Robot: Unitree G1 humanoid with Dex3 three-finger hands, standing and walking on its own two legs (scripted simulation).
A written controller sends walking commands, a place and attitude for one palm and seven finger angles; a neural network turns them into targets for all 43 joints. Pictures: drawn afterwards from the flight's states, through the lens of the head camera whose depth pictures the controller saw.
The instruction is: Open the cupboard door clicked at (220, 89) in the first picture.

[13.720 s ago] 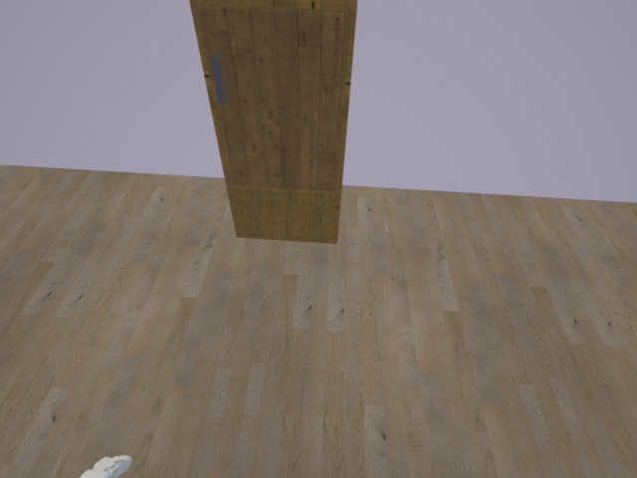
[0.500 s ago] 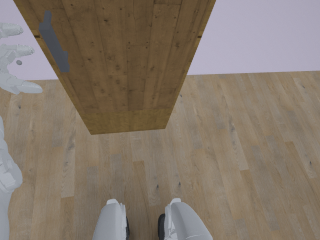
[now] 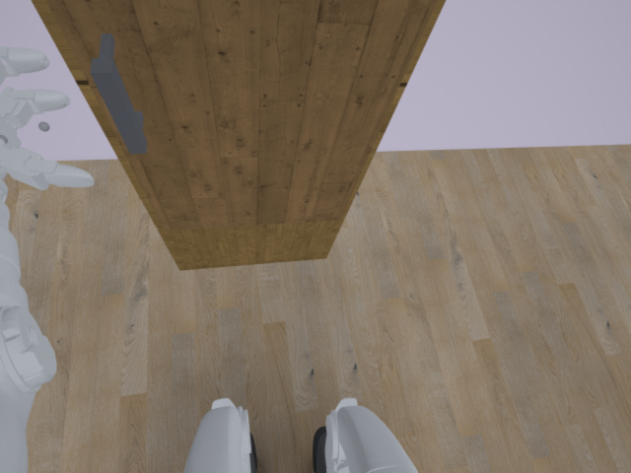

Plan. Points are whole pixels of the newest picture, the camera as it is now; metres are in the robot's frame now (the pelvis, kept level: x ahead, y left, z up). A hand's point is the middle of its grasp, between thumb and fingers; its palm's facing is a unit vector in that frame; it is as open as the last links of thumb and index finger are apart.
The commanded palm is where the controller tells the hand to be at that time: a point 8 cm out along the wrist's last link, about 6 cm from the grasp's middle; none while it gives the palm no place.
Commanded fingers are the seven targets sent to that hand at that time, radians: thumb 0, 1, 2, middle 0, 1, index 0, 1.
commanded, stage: move the hooked fingers beside the handle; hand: left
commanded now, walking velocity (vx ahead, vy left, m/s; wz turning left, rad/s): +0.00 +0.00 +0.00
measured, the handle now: (123, 98) +0.55 +0.21 +0.06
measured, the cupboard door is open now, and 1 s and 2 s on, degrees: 0 0 0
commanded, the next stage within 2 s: slide the fingers in behind the handle in 0.42 s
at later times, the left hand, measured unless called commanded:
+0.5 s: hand (54, 138) +0.49 +0.27 +0.07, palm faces +0.07 -1.00 -0.02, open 14.0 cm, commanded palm +0.47 +0.31 +0.06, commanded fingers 0.00 -0.50 0.30 -0.30 -1.20 -0.30 -1.20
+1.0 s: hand (90, 132) +0.49 +0.23 +0.07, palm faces +0.05 -1.00 -0.02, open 14.0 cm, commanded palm +0.47 +0.27 +0.06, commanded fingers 0.00 -0.50 0.30 -0.30 -1.20 -0.30 -1.20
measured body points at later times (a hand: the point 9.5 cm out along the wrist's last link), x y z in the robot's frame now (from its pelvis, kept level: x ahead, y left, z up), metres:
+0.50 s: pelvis +0.00 -0.01 +0.00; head +0.14 +0.03 +0.43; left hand +0.48 +0.32 +0.07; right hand +0.02 -0.27 -0.10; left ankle +0.02 +0.08 -0.65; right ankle +0.01 -0.12 -0.65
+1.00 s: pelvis -0.01 -0.01 +0.00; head +0.13 +0.02 +0.43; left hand +0.48 +0.29 +0.07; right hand +0.02 -0.28 -0.11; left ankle +0.02 +0.08 -0.65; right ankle +0.01 -0.12 -0.65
